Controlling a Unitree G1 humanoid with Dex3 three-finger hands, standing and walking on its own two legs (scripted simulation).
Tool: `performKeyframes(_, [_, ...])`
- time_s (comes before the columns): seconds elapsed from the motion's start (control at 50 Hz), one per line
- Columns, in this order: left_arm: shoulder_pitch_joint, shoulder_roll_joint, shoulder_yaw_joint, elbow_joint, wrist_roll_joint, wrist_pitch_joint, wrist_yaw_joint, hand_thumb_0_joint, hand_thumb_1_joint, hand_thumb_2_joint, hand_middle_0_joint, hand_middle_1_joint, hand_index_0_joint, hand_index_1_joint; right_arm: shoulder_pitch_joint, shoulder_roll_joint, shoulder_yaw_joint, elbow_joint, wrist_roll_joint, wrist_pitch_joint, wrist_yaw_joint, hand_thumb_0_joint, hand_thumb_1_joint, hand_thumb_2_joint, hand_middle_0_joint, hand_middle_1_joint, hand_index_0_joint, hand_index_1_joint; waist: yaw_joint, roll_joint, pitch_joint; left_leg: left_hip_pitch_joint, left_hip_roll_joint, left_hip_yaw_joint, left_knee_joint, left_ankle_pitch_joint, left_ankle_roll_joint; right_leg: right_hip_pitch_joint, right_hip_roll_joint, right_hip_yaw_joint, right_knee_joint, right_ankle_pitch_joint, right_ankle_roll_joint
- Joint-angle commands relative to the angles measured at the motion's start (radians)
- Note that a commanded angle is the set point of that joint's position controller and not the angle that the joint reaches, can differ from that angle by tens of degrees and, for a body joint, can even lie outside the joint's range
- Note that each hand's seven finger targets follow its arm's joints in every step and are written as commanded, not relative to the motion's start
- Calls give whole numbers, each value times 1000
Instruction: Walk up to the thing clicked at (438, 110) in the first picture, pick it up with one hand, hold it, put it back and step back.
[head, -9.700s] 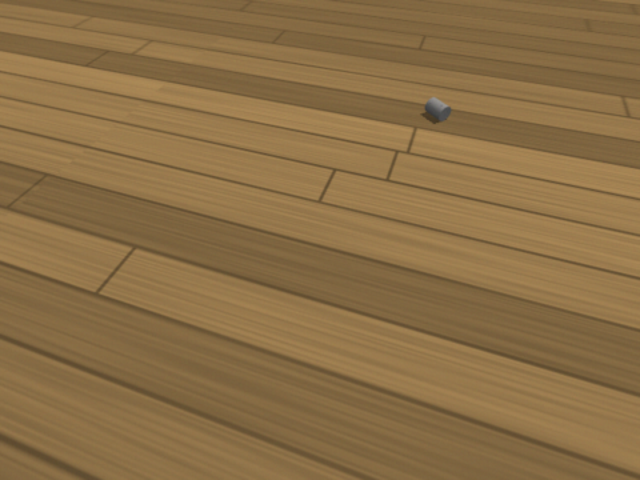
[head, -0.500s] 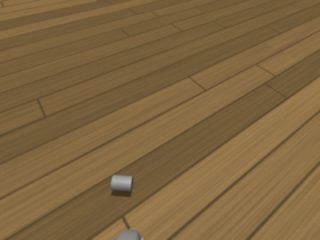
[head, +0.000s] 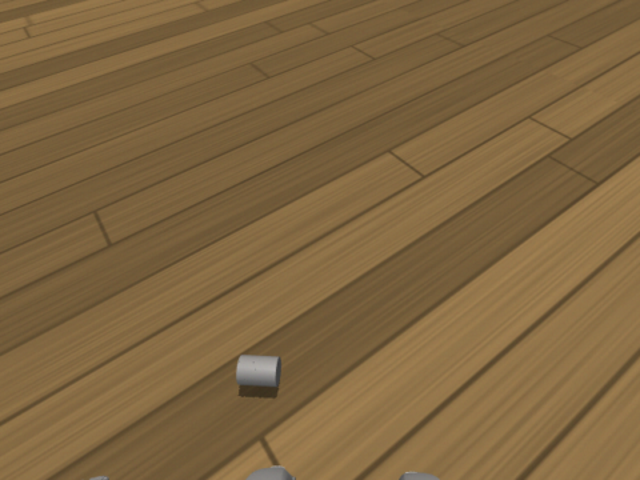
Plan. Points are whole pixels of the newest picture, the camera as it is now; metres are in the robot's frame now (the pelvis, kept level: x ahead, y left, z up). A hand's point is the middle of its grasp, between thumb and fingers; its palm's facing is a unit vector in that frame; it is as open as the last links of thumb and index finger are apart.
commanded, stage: walk up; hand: left
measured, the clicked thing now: (259, 370) +0.52 +0.23 -0.70
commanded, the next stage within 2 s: stand in 0.72 s
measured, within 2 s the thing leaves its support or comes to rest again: neither
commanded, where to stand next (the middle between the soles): +0.07 -0.01 m, yaw -2 degrees
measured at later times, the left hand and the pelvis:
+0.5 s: hand out of the picture +0.11 +0.25 -0.14, palm faces -0.03 -0.95 -0.31, open 7.4 cm; pelvis +0.02 +0.01 +0.02, yaw -1 degrees
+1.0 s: hand out of the picture +0.12 +0.26 -0.12, palm faces -0.04 -0.94 -0.35, open 7.4 cm; pelvis +0.03 +0.01 +0.03, yaw -1 degrees
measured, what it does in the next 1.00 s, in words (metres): steps on the spot: left foot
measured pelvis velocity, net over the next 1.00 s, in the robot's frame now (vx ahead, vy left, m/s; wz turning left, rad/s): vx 0.03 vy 0.01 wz -0.02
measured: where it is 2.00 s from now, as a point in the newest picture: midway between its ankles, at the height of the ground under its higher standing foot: outside the picture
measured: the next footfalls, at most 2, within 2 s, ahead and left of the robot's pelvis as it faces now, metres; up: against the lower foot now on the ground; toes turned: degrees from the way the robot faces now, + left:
left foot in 0.06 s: +0.11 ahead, +0.14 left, +0.00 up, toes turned -3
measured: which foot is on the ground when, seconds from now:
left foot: up 0.00-0.04, down 0.06-1.00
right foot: down 0.00-1.00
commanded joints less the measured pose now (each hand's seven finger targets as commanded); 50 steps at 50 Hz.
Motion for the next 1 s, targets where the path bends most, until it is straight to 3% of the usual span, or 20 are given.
performKeyframes(0.0, [-59,274,56,-74,-13,3,13,0,900,900,-200,-300,-200,-300,97,-153,-46,-15,0,-36,0,0,-900,-900,200,300,200,300,-28,-214,-104,197,-34,86,-300,116,0,-65,-132,152,-163,-56,-168])
performKeyframes(0.02, [-42,220,38,-71,-16,11,10,0,900,900,-200,-300,-200,-300,112,-163,-50,-3,-8,-46,-9,0,-900,-900,200,300,200,300,-41,-129,-112,279,-25,38,-401,125,6,-130,-87,108,-44,-87,-128])
performKeyframes(0.04, [-36,149,16,-78,-30,16,7,0,900,900,-200,-300,-200,-300,122,-217,-58,-11,-27,-59,-19,0,-900,-900,200,300,200,300,-43,68,-112,293,141,-271,-549,15,57,-218,3,50,162,-109,-67])
performKeyframes(0.06, [-43,175,22,-69,-35,19,18,0,900,900,-200,-300,-200,-300,37,-311,-64,-46,-16,-64,-20,0,-900,-900,200,300,200,300,-37,143,-68,134,324,-541,-635,-119,182,-224,69,58,193,-276,-44])
performKeyframes(0.08, [-68,242,38,-54,-28,12,24,0,900,900,-200,-300,-200,-300,-21,-311,-65,-59,-5,-65,-19,0,-900,-900,200,300,200,300,-28,66,-25,57,347,-543,-612,-79,240,-165,32,100,230,-280,-50])
performKeyframes(0.1, [-40,230,35,-36,-35,8,16,0,900,900,-200,-300,-200,-300,-63,-252,-46,-63,-2,-72,-24,0,-900,-900,200,300,200,300,9,7,-22,87,294,-410,-538,85,216,-129,15,97,204,-226,-48])
performKeyframes(0.12, [1,206,31,-11,-41,5,11,0,900,900,-200,-300,-200,-300,-80,-224,-31,-60,-2,-79,-29,0,-900,-900,200,300,200,300,28,14,-62,136,256,-326,-481,223,187,-98,12,79,130,-180,-48])
performKeyframes(0.16, [39,189,30,26,-39,-3,3,0,900,900,-200,-300,-200,-300,-95,-220,-23,-46,12,-84,-30,0,-900,-900,200,300,200,300,45,56,-102,89,197,-176,-402,381,115,97,31,12,-113,3,-54])
performKeyframes(0.18, [31,185,32,33,-34,-4,0,0,900,900,-200,-300,-200,-300,-80,-201,-14,-33,16,-83,-27,0,-900,-900,200,300,200,300,42,47,-118,91,170,-141,-370,427,79,161,35,34,-183,91,-60])
performKeyframes(0.2, [6,210,38,24,-26,-4,2,0,900,900,-200,-300,-200,-300,-61,-177,-2,-32,22,-84,-30,0,-900,-900,200,300,200,300,32,9,-134,62,151,-118,-345,445,49,217,-9,114,-192,228,-77])
performKeyframes(0.22, [-41,240,34,14,-29,-3,-1,0,900,900,-200,-300,-200,-300,-46,-155,4,-20,29,-83,-33,0,-900,-900,200,300,200,300,4,-60,-132,87,95,-75,-355,349,23,170,-58,196,-212,227,-106])
performKeyframes(0.24, [-95,241,26,3,-33,2,-6,0,900,900,-200,-300,-200,-300,-36,-160,1,0,26,-83,-38,0,-900,-900,200,300,200,300,-23,-80,-130,171,74,-50,-397,250,18,90,-79,198,-195,227,-116])
performKeyframes(0.28, [-84,203,9,26,-42,9,-11,0,900,900,-200,-300,-200,-300,-109,-181,-1,11,21,-87,-41,0,-900,-900,200,300,200,300,8,-18,-127,188,110,-86,-434,279,32,105,-33,122,-185,249,-82])
performKeyframes(0.36, [-86,195,5,63,-43,11,-15,0,900,900,-200,-300,-200,-300,-123,-164,15,44,25,-92,-42,0,-900,-900,200,300,200,300,11,-49,-160,222,117,-57,-452,395,34,173,-40,126,-234,307,-75])
performKeyframes(0.48, [-121,180,-1,104,-40,15,-17,0,900,900,-200,-300,-200,-300,-177,-146,25,86,23,-84,-38,0,-900,-900,200,300,200,300,12,-53,-146,258,107,-30,-518,332,20,180,-52,136,-333,249,-65])
performKeyframes(0.56, [-148,173,1,123,-38,18,-19,0,900,900,-200,-300,-200,-300,-190,-139,27,105,18,-81,-34,0,-900,-900,200,300,200,300,7,-60,-123,283,103,-20,-553,300,10,152,-50,145,-390,159,-59])
performKeyframes(0.7, [-163,166,2,130,-30,10,-21,0,900,900,-200,-300,-200,-300,-209,-129,22,114,10,-74,-29,0,-900,-900,200,300,200,300,1,-55,-92,273,110,-34,-600,274,-1,162,-55,154,-444,122,-49])
performKeyframes(0.82, [-151,167,6,137,-32,2,-17,0,900,900,-200,-300,-200,-300,-211,-133,18,117,9,-75,-25,0,-900,-900,200,300,200,300,11,-58,-138,296,116,-45,-632,327,-5,220,-50,130,-432,200,-42])
performKeyframes(0.88, [-150,164,5,135,-33,2,-16,0,900,900,-200,-300,-200,-300,-198,-136,18,124,10,-76,-26,0,-900,-900,200,300,200,300,7,-48,-180,318,123,-41,-626,400,-2,254,-57,121,-418,297,-44])
performKeyframes(0.98, [-153,168,4,135,-34,6,-12,0,900,900,-200,-300,-200,-300,-191,-135,16,135,10,-69,-28,0,-900,-900,200,300,200,300,4,-54,-164,316,121,-37,-638,385,-4,245,-55,117,-420,271,-43])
